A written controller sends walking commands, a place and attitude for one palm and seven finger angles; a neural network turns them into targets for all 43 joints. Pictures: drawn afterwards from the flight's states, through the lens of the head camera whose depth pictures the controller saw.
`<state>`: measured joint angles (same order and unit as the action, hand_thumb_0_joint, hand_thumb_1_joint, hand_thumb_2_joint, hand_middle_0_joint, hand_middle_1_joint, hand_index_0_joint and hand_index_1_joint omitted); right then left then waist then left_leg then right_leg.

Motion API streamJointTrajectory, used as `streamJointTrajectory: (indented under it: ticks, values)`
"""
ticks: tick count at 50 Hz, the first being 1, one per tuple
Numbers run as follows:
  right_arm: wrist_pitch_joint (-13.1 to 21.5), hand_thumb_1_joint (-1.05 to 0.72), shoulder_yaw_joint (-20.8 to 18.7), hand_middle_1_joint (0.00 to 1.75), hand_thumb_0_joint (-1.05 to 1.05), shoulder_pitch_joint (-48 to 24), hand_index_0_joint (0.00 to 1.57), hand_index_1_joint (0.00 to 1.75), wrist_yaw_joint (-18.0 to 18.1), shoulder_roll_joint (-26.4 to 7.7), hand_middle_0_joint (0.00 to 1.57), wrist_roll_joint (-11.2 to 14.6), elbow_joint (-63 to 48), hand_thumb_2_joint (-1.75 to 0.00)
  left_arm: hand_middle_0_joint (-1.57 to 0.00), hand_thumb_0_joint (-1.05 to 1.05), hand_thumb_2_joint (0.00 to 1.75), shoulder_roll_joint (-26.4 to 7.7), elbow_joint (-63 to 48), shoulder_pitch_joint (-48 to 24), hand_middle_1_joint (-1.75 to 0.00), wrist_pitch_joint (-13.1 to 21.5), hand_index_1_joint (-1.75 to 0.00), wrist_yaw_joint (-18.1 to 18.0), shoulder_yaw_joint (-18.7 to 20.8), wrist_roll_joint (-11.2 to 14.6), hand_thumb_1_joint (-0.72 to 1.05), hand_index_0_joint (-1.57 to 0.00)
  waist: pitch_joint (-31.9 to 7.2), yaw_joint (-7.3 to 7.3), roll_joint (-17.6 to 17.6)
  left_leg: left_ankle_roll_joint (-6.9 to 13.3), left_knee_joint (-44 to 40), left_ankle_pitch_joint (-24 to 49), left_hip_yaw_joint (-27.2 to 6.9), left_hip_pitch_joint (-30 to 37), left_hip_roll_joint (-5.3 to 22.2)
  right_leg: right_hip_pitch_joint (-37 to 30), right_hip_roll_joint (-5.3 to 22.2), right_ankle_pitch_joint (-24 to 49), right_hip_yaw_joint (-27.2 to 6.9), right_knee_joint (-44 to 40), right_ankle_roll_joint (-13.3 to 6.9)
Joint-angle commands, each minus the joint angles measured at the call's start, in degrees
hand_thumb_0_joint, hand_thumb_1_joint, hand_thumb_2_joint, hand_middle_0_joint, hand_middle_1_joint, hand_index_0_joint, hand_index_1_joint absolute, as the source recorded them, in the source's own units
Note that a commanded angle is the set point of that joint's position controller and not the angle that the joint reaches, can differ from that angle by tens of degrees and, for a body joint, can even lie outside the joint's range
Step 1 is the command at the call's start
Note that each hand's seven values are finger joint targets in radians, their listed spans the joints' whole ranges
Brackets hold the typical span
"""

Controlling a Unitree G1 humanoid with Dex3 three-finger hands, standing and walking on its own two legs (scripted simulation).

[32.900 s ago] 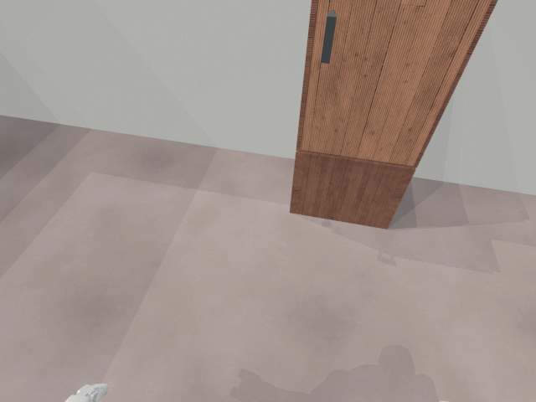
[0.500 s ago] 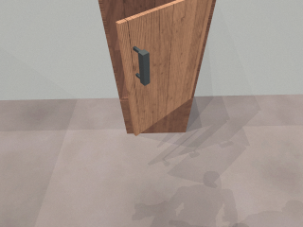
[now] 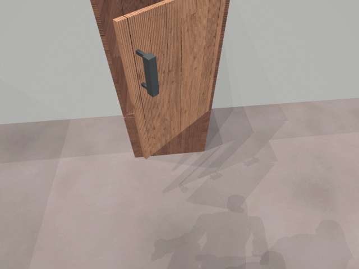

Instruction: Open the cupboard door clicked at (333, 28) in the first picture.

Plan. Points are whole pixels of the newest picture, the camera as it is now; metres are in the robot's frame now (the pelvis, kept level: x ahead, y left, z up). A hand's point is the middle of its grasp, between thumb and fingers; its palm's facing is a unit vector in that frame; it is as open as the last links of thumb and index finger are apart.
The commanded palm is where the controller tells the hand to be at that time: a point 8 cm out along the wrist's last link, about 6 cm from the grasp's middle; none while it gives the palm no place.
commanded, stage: walk to a spot facing it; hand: left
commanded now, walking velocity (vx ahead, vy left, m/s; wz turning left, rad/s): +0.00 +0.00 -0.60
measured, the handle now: (146, 73) +0.60 +0.14 +0.10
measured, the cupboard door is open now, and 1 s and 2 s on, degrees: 39 39 39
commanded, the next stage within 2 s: none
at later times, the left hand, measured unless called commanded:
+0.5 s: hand out of the picture +0.05 +0.14 -0.16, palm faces -0.16 -0.95 -0.27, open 7.3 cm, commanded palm none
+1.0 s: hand (127, 246) +0.20 +0.16 -0.17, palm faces -0.45 -0.86 -0.25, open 7.3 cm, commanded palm none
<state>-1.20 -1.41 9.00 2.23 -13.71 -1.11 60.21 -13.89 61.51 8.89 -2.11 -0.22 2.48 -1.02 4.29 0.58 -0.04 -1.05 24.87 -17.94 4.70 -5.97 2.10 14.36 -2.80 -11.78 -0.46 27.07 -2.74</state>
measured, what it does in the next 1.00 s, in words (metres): steps on the spot, turning right: left foot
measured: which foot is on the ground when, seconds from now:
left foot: down 0.00-0.22, up 0.24-0.80, down 0.82-1.00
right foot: down 0.00-0.80, up 0.82-1.00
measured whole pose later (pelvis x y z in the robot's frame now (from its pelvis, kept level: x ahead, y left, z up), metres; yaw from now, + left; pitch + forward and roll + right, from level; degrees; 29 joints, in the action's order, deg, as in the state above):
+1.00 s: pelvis +0.02 -0.01 +0.00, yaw -32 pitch +2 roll -1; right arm -0.7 -1.4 9.8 2.6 -10.9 -2.0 50.6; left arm -16.7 51.8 10.5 -3.6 1.8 6.3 -1.4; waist 6.3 2.5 1.7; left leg -1.1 27.2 -16.2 3.1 -12.4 4.4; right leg 29.2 -0.8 -26.1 -0.6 60.6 3.3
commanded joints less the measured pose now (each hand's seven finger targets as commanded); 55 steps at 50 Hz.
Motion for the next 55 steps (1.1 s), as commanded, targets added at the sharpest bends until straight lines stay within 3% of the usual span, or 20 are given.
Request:
streamJointTrajectory:
  ticks: [1,3,5,9,10,11,12,13,17,24,35,38,39,40,41,43,44,46,51,55]
  values:
    - [0.06,-0.90,-2.83,0.30,0.00,3.98,0.20,0.30,0.68,-9.50,0.20,-0.34,-3.87,-0.90,-0.20,0.00,0.90,-7.21,-6.32,-0.68,-0.30,0.27,-0.30,0.02,2.36,-0.27,0.90,-0.20,-2.38,-1.42,-5.37,4.39,-4.93,8.59,-7.19,-0.69,11.81,4.96,4.10,10.22,-4.37,6.74,0.62]
    - [0.51,-0.90,-3.33,0.30,0.00,3.43,0.20,0.30,0.85,-10.31,0.20,-0.71,-4.77,-0.90,-0.20,0.00,0.90,-5.61,-7.95,-1.05,-0.30,-0.44,-0.30,0.54,2.77,-0.42,0.90,-0.20,-0.68,-1.04,-12.14,9.64,-9.01,15.94,-11.55,-2.57,19.15,8.68,1.80,-11.79,-0.34,22.56,2.21]
    - [0.79,-0.90,-3.13,0.30,0.00,2.22,0.20,0.30,0.99,-9.60,0.20,-0.83,-6.07,-0.90,-0.20,0.00,0.90,-5.21,-9.06,-0.25,-0.30,-0.99,-0.30,0.61,3.42,-0.28,0.90,-0.20,0.15,0.09,-10.80,12.19,-8.08,22.18,-11.09,-3.17,21.38,10.97,3.76,-17.60,-2.16,30.46,2.61]
    - [0.74,-0.90,-3.86,0.30,0.00,-0.07,0.20,0.30,0.83,-10.00,0.20,-0.85,-7.25,-0.90,-0.20,0.00,0.90,-3.61,-8.36,6.17,-0.30,0.26,-0.30,1.27,3.69,-0.13,0.90,-0.20,-2.78,2.99,-5.74,5.59,5.89,26.95,-1.49,-2.44,15.77,-0.33,4.04,-7.37,2.34,8.90,2.45]
    - [0.39,-0.90,-4.04,0.30,0.00,-0.32,0.20,0.30,0.59,-9.34,0.20,-0.07,-7.94,-0.90,-0.20,0.00,0.90,-6.17,-7.24,10.61,-0.30,1.09,-0.30,1.06,4.39,-0.49,0.90,-0.20,-4.03,4.85,3.29,2.09,17.30,18.68,2.23,-6.43,10.38,-6.32,5.44,8.07,-1.21,-2.70,1.57]
    - [0.31,-0.90,-3.49,0.30,0.00,0.10,0.20,0.30,0.22,-4.37,0.20,0.75,-10.17,-0.90,-0.20,0.00,0.90,-13.27,-6.88,13.06,-0.30,1.88,-0.30,-0.12,5.85,-1.14,0.90,-0.20,-5.19,4.94,23.08,-1.75,33.26,-13.93,4.46,-22.67,0.19,-14.02,21.31,29.05,-27.46,-9.13,-4.43]
    - [-0.56,-0.90,-3.37,0.30,0.00,-1.15,0.20,0.30,0.08,-5.33,0.20,0.74,-10.39,-0.90,-0.20,0.00,0.90,-13.43,-6.49,14.25,-0.30,1.66,-0.30,-0.83,5.61,0.04,0.90,-0.20,-5.55,5.54,20.14,-1.44,40.86,-19.87,-4.09,-23.80,-0.21,-11.74,23.60,32.15,-30.43,-9.06,-9.09]
    - [-0.84,-0.90,-3.48,0.30,0.00,-0.04,0.20,0.30,-0.32,-5.13,0.20,0.94,-9.94,-0.90,-0.20,0.00,0.90,-12.78,-7.54,11.15,-0.30,1.39,-0.30,-1.01,5.30,-0.01,0.90,-0.20,-3.79,3.40,14.68,-1.02,44.10,-16.40,-6.33,-24.89,1.40,-8.24,22.77,16.12,-27.70,-10.20,-11.34]
    - [-0.86,-0.90,-3.42,0.30,0.00,-2.10,0.20,0.30,-0.79,-3.26,0.20,0.45,-9.06,-0.90,-0.20,0.00,0.90,-8.08,-9.95,5.89,-0.30,1.98,-0.30,-1.58,4.61,-0.12,0.90,-0.20,-4.29,0.78,3.27,-2.14,43.32,-5.37,-7.39,-25.32,2.10,-5.73,15.92,14.00,-23.16,-8.94,-7.97]
    - [-0.96,-0.90,-3.41,0.30,0.00,-4.91,0.20,0.30,-0.33,-2.80,0.20,0.63,-10.55,-0.90,-0.20,0.00,0.90,-7.98,-8.69,10.34,-0.30,2.09,-0.30,-1.34,4.73,-0.19,0.90,-0.20,-7.12,2.10,5.95,-2.97,36.37,-3.67,-7.47,-27.26,0.25,-12.40,13.18,22.29,-22.73,-7.10,-5.65]
    - [0.23,-0.90,-3.19,0.30,0.00,-7.99,0.20,0.30,-0.15,-2.86,0.20,1.47,-13.79,-0.90,-0.20,0.00,0.90,-9.58,-10.77,8.75,-0.30,1.48,-0.30,-1.44,5.38,-0.94,0.90,-0.20,-7.36,2.15,7.07,-1.98,19.81,-8.15,-8.33,-18.83,-2.22,-7.44,12.65,24.61,-30.86,-4.39,-8.70]
    - [0.93,-0.90,-3.28,0.30,0.00,-0.24,0.20,0.30,0.37,-3.80,0.20,1.70,-11.80,-0.90,-0.20,0.00,0.90,-9.37,-11.91,4.24,-0.30,1.14,-0.30,-1.29,5.07,-0.15,0.90,-0.20,-9.06,-1.93,6.51,-1.26,2.74,2.75,-7.86,-3.43,-2.05,1.17,8.81,19.56,-27.84,-0.46,-3.90]
    - [1.54,-0.90,-3.63,0.30,0.00,1.94,0.20,0.30,0.82,-6.37,0.20,1.30,-11.15,-0.90,-0.20,0.00,0.90,-7.16,-12.56,3.82,-0.30,1.09,-0.30,-1.11,4.56,0.35,0.90,-0.20,-9.50,-2.78,0.11,0.42,-4.08,4.53,-12.50,5.82,3.70,9.58,3.78,9.99,-23.20,3.80,-1.02]
    - [2.04,-0.90,-4.63,0.30,0.00,2.52,0.20,0.30,0.91,-11.59,0.20,0.47,-11.94,-0.90,-0.20,0.00,0.90,-4.22,-13.34,5.58,-0.30,1.18,-0.30,-0.37,3.95,1.00,0.90,-0.20,-10.51,-2.18,-15.49,5.52,-9.87,8.70,-27.94,11.61,19.33,19.42,-3.72,-16.19,-12.68,15.31,2.59]
    - [1.48,-0.90,-4.63,0.30,0.00,3.22,0.20,0.30,1.20,-13.22,0.20,-0.15,-12.67,-0.90,-0.20,0.00,0.90,-5.86,-14.01,3.07,-0.30,1.07,-0.30,-0.03,4.08,0.29,0.90,-0.20,-7.40,-2.72,-15.26,11.23,-10.09,16.03,-31.88,5.90,26.50,20.38,-1.72,-25.08,-5.60,27.23,4.89]
    - [1.59,-0.90,-3.44,0.30,0.00,0.05,0.20,0.30,1.10,-9.74,0.20,-1.12,-14.39,-0.90,-0.20,0.00,0.90,-6.04,-13.91,4.23,-0.30,0.74,-0.30,1.06,4.75,-0.75,0.90,-0.20,-5.07,-0.11,-4.34,12.38,-9.39,17.47,-22.54,-2.93,22.02,17.83,0.69,-19.15,-3.48,38.76,5.83]
    - [1.63,-0.90,-3.08,0.30,0.00,-1.26,0.20,0.30,1.03,-9.08,0.20,-1.07,-14.35,-0.90,-0.20,0.00,0.90,-5.44,-12.71,3.78,-0.30,0.26,-0.30,1.38,4.93,-0.84,0.90,-0.20,-4.00,0.84,-10.57,10.52,-8.32,19.65,-18.78,-5.02,18.54,18.36,1.67,-16.64,-3.75,40.65,6.43]
    - [1.74,-0.90,-2.65,0.30,0.00,-1.49,0.20,0.30,0.97,-7.37,0.20,-0.91,-14.57,-0.90,-0.20,0.00,0.90,-5.18,-13.22,3.64,-0.30,-0.18,-0.30,1.99,4.62,-0.47,0.90,-0.20,-3.25,1.11,-12.00,8.27,-5.84,27.66,-10.09,-3.05,15.01,19.45,3.02,-13.88,-1.82,40.01,6.63]
    - [1.62,-0.90,-3.68,0.30,0.00,6.12,0.20,0.30,0.62,-9.71,0.20,-0.88,-11.70,-0.90,-0.20,0.00,0.90,-2.90,-14.74,-1.37,-0.30,0.25,-0.30,2.59,2.98,-0.19,0.90,-0.20,-6.98,-2.32,-12.30,7.12,-0.85,36.78,-3.72,3.62,14.45,13.08,2.73,-13.48,4.55,21.72,5.70]
    - [1.17,-0.90,-4.11,0.30,0.00,5.96,0.20,0.30,-0.17,-10.96,0.20,-0.59,-11.57,-0.90,-0.20,0.00,0.90,-4.23,-14.04,0.86,-0.30,0.80,-0.30,2.54,2.99,-0.09,0.90,-0.20,-6.78,-1.01,-12.10,4.75,4.23,33.20,-1.18,-0.46,15.10,2.35,1.76,-6.84,6.48,7.22,3.62]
